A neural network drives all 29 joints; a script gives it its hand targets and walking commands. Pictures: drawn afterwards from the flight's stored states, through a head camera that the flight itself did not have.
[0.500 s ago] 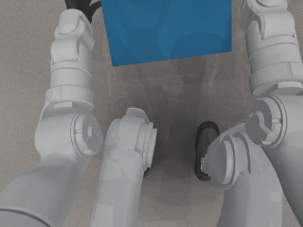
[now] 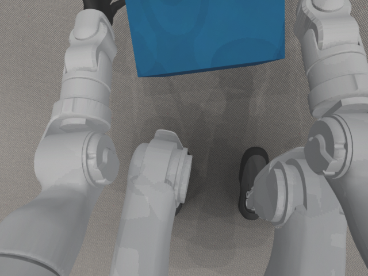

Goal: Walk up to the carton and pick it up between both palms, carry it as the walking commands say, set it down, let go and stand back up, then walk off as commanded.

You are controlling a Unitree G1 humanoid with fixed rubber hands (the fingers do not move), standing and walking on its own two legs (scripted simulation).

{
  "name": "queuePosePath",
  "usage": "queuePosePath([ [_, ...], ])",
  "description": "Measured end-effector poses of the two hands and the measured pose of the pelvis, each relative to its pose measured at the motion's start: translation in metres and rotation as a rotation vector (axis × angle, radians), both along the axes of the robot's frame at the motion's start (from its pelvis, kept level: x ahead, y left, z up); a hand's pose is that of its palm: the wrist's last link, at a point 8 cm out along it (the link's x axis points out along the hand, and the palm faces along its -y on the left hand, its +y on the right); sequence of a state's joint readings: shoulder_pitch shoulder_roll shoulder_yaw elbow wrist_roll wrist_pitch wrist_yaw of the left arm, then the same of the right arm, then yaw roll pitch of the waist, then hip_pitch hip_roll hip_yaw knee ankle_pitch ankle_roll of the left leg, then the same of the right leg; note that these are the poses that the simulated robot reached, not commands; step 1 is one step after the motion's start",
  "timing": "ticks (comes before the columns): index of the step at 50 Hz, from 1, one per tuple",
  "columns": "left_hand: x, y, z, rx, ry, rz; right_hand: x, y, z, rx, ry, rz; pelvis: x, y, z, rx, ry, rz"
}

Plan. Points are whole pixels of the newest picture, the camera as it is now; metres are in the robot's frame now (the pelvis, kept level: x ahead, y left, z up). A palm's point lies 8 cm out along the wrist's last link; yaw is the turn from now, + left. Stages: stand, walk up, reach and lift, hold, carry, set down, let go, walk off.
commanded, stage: set down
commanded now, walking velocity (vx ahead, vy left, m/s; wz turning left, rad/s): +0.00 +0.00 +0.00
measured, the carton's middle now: out of the picture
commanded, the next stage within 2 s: let go in 1.88 s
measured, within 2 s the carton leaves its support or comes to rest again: neither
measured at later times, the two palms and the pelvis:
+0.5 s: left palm (84, 25) +0.49 +0.25 -0.16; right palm out of the picture +0.55 -0.14 -0.16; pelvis -0.02 +0.00 +0.00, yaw +0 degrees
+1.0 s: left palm out of the picture +0.50 +0.26 -0.02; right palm out of the picture +0.57 -0.15 -0.02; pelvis -0.01 +0.00 +0.09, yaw -1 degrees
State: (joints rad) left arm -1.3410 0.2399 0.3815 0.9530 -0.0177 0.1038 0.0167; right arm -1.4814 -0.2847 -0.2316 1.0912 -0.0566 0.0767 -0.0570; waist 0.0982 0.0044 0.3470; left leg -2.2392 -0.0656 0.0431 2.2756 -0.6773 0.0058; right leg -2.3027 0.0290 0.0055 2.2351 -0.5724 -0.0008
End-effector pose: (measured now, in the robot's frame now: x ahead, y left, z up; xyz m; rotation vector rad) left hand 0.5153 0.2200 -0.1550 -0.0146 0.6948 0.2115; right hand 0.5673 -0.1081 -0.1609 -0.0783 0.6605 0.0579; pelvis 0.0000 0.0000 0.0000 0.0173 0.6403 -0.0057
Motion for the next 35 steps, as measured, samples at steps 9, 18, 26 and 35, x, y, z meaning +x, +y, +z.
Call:
queuePosePath([
  [9,-0.026,0.001,-0.021,0.029,0.074,0.026,-0.024,-0.025,-0.015,-0.066,0.063,-0.033,-0.009,0.001,0.003,-0.006,-0.018,-0.009],
  [18,-0.024,0.020,-0.003,0.032,0.054,0.061,-0.021,-0.034,-0.002,-0.068,0.061,-0.040,-0.018,0.001,0.001,-0.001,-0.050,-0.009],
  [26,-0.024,0.029,0.000,0.036,0.047,0.067,-0.015,-0.033,0.001,-0.057,0.045,-0.042,-0.019,0.002,0.002,0.000,-0.052,-0.006],
  [35,-0.011,0.026,0.039,0.036,-0.048,0.063,-0.003,-0.035,0.042,-0.074,-0.036,-0.037,-0.012,0.004,0.017,-0.015,-0.005,-0.002],
])
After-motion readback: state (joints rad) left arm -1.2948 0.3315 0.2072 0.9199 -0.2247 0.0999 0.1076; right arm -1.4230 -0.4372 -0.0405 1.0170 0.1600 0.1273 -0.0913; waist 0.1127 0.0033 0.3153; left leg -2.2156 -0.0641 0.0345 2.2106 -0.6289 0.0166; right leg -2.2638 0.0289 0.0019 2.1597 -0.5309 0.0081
